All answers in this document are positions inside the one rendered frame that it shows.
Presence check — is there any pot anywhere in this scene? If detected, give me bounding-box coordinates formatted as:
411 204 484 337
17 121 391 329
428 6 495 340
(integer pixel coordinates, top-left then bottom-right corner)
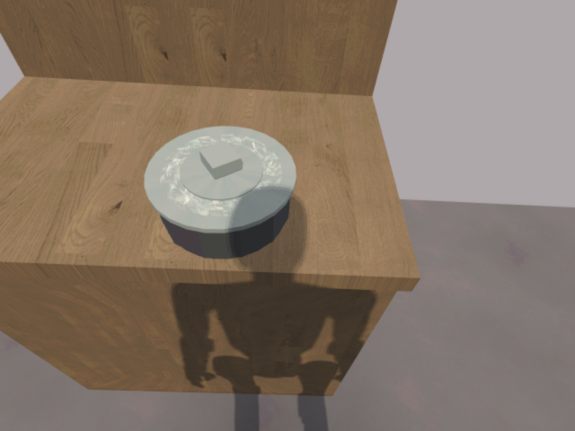
160 199 290 259

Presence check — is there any knob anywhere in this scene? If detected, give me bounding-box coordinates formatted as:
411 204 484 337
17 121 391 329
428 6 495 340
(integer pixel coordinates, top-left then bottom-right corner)
199 141 242 179

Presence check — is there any lid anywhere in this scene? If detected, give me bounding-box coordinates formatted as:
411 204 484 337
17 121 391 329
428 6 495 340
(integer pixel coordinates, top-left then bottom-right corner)
144 126 296 233

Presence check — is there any table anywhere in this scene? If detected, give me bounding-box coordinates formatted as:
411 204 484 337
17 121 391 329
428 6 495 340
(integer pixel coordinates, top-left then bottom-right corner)
0 0 420 396

